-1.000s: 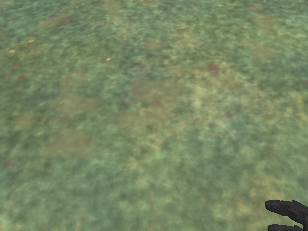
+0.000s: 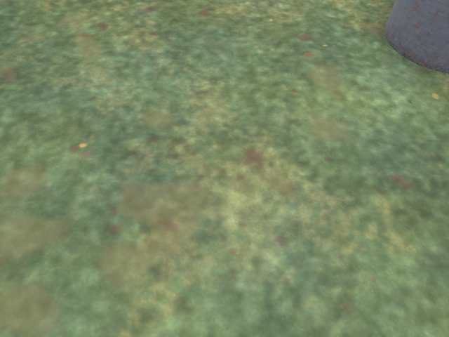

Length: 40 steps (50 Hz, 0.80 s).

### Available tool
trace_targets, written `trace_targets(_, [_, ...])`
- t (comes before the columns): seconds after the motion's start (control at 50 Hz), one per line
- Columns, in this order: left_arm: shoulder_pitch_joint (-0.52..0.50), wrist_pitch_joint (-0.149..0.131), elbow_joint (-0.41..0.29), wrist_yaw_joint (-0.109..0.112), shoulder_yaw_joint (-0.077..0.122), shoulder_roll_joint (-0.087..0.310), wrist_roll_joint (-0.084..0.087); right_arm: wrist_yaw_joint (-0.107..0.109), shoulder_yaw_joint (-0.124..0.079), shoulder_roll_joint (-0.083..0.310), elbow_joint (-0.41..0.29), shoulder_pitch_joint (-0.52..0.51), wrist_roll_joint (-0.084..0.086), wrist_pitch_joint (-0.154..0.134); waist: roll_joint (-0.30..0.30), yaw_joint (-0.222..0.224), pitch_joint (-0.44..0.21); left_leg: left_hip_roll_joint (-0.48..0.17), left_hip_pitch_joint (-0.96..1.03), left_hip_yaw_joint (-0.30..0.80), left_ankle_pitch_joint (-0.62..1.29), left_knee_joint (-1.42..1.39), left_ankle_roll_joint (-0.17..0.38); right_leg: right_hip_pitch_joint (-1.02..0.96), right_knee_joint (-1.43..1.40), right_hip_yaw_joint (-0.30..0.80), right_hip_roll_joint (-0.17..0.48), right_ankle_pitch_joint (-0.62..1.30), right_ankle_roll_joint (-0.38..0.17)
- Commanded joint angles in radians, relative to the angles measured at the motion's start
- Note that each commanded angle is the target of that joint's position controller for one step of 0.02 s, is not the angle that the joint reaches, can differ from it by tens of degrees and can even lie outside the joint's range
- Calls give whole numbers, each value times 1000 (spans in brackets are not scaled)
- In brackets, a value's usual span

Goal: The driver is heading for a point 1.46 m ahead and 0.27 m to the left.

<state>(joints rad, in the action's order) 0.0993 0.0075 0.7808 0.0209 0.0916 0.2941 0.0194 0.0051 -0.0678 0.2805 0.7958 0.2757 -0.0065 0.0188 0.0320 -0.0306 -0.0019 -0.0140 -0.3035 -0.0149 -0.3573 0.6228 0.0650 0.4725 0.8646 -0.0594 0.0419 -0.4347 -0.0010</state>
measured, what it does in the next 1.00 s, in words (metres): walks ahead, turning left: right foot, then left foot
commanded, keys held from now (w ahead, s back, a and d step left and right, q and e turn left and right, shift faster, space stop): w+q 0.62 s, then w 0.28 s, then w+e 0.10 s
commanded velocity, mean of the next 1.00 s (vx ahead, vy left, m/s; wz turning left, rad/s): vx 0.44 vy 0.00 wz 0.45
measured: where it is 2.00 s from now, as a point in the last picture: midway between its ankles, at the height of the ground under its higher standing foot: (140, 198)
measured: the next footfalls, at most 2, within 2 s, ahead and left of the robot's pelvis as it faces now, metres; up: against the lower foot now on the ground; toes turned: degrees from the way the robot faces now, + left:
right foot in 0.40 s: +0.32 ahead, -0.12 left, +0.00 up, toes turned +17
left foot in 0.88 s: +0.51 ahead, +0.25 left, +0.00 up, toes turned +29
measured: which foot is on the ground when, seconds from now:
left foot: down 0.00-0.42, up 0.44-0.86, down 0.88-1.00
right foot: up 0.00-0.38, down 0.40-0.90, up 0.92-1.00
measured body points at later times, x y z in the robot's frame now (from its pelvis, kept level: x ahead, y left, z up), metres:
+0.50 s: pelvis +0.21 -0.02 +0.00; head +0.24 -0.02 +0.45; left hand +0.33 +0.28 -0.09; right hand +0.32 -0.29 -0.12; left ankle +0.03 +0.07 -0.65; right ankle +0.28 -0.13 -0.73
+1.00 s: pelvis +0.45 +0.12 +0.00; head +0.49 +0.15 +0.44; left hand +0.35 +0.39 -0.14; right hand +0.73 -0.02 -0.09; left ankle +0.48 +0.23 -0.73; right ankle +0.38 -0.08 -0.63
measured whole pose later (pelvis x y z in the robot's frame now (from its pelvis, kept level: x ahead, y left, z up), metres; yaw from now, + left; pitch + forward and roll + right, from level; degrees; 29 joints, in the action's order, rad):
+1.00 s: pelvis +0.45 +0.12 +0.00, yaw +27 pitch +2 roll +0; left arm 0.30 -0.08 0.91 -0.02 0.04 0.30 0.04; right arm -0.03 -0.04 0.27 0.63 0.14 0.00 -0.05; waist 0.00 0.04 0.06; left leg 0.02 -0.42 -0.05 -0.18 0.56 0.06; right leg 0.30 1.17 0.01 0.05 -0.45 -0.02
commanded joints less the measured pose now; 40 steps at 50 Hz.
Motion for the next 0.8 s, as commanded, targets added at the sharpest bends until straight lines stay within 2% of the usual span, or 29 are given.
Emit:
trace_targets(0.02, [-133, -57, -97, -3, 38, 133, -3, 12, -41, 186, -69, 3, 6, -60, -190, 1, 68, -288, 219, 539, -279, -481, 165, 400, 132, 131, 15, 110, -11])
trace_targets(0.04, [-125, -64, -84, -1, 39, 127, -20, 18, -34, 167, -64, 3, 19, -62, -179, 6, 56, -257, 223, 476, -206, -477, 140, 372, 94, 131, 17, 182, -1])
trace_targets(0.06, [-129, -72, -77, -6, 37, 109, -24, 23, -27, 150, -60, 27, 18, -65, -163, 6, 37, -228, 226, 431, -135, -475, 128, 332, 76, 125, 7, 248, 6])
trace_targets(0.1, [-136, -85, -70, -15, 31, 79, -20, 28, -27, 144, -52, 74, 16, -76, -138, -1, 13, -201, 267, 370, 5, -468, 121, 306, -1, 118, -11, 345, 18])
trace_targets(0.16, [-167, -95, -73, -24, 22, 58, -15, 32, -32, 153, -45, 115, 19, -80, -155, -16, 12, -173, 266, 320, 99, -457, 117, 250, -139, 117, -30, 421, 40])
trace_targets(0.22, [-227, -103, -91, -36, 11, 49, -5, 32, -40, 167, -40, 146, 26, -74, -184, -45, 45, -165, 232, 322, 105, -445, 126, 194, -261, 115, -43, 428, 59])
trace_targets(0.26, [-270, -113, -108, -46, 4, 50, 0, 32, -45, 176, -35, 169, 31, -67, -181, -65, 65, -172, 226, 343, 107, -422, 135, 171, -318, 111, -47, 406, 62])
trace_targets(0.3, [-279, -125, -116, -55, 1, 61, 3, 32, -48, 180, -38, 173, 34, -61, -180, -66, 68, -175, 218, 370, 125, -388, 134, 115, -369, 110, -53, 377, 56])
trace_targets(0.34, [-239, -136, -110, -59, 7, 89, 7, 31, -51, 186, -48, 155, 35, -55, -206, -42, 53, -184, 206, 409, 183, -350, 123, 17, -398, 108, -62, 344, 40])
trace_targets(0.36, [-193, -141, -100, -58, 12, 105, 8, 31, -51, 183, -55, 139, 35, -52, -225, -16, 38, -184, 201, 424, 225, -319, 114, -46, -415, 103, -64, 326, 26])
trace_targets(0.38, [-108, -146, -74, -55, 22, 125, 5, 31, -46, 166, -66, 118, 34, -49, -224, 30, 3, -155, 183, 414, 295, -256, 93, -162, -456, 91, -70, 334, 2])
trace_targets(0.4, [14, -149, -45, -47, 38, 163, -5, 29, -35, 131, -82, 100, 26, -51, -201, 87, -82, -98, 119, 373, 356, -113, 59, -362, -455, 121, -24, 337, -37])
trace_targets(0.42, [203, -147, -23, -37, 53, 229, -20, 26, -12, 66, -112, 91, 4, -54, -54, 158, -252, -23, -40, 279, 204, 201, 17, -654, -427, 312, 172, 253, -104])
trace_targets(0.44, [260, -133, 6, -43, 63, 289, -33, 27, 3, 10, -157, 204, 37, -70, 331, 84, -334, 100, -383, 190, -252, 500, -35, -878, -556, 787, 372, 26, -244])
trace_targets(0.46, [208, -132, -7, -46, 37, 184, -18, 29, -21, 127, -121, 202, 58, -76, 220, 90, -224, 14, -491, 217, -205, 643, -42, -799, -599, 796, 372, -104, -237])
trace_targets(0.48, [158, -126, -20, -41, 20, 118, -12, 24, -34, 173, -127, 108, 52, -73, 134, 105, -106, -27, -509, 190, -108, 655, -39, -678, -599, 609, 328, -30, -199])
trace_targets(0.5, [115, -121, -22, -39, 10, 95, -18, 24, -34, 159, -127, 69, 42, -70, 65, 87, -52, -62, -466, 168, -30, 633, -42, -570, -611, 477, 278, 107, -175])
trace_targets(0.52, [92, -116, -15, -36, 4, 73, -23, 19, -34, 143, -138, 34, 32, -70, 57, 75, -11, -84, -447, 165, 20, 596, -43, -496, -630, 398, 245, 207, -167])
trace_targets(0.54, [82, -116, -9, -33, -1, 63, -30, 11, -34, 124, -145, 30, 35, -66, 72, 59, 1, -104, -411, 159, 50, 576, -41, -448, -650, 323, 219, 276, -156])
trace_targets(0.58, [88, -123, 8, -30, 1, 69, -24, 2, -24, 80, -165, 17, 41, -55, 83, 49, 15, -117, -412, 131, 73, 545, -46, -413, -681, 236, 211, 379, -168])
trace_targets(0.62, [94, -128, 22, -28, 7, 94, -20, -2, -17, 64, -195, -23, 35, -49, 56, 46, 34, -122, -450, 119, 106, 483, -60, -401, -702, 173, 222, 484, -186])
trace_targets(0.7, [110, -121, 39, -29, 6, 124, -14, -22, 6, 31, -230, -120, 27, -65, 27, 67, 52, -96, -385, 74, 292, 218, -56, -377, -723, 44, 179, 554, -180])
trace_targets(0.76, [176, -110, 64, -30, 8, 157, 3, -42, 16, 24, -265, -230, 26, -75, 11, 101, 77, -64, -332, 13, 345, 60, -38, -414, -722, 9, 191, 577, -171])
trace_targets(0.8, [215, -97, 87, -29, 12, 178, 13, -50, 13, 38, -289, -269, 28, -77, 18, 97, 85, -48, -326, 3, 305, -4, -14, -491, -696, 8, 224, 648, -163])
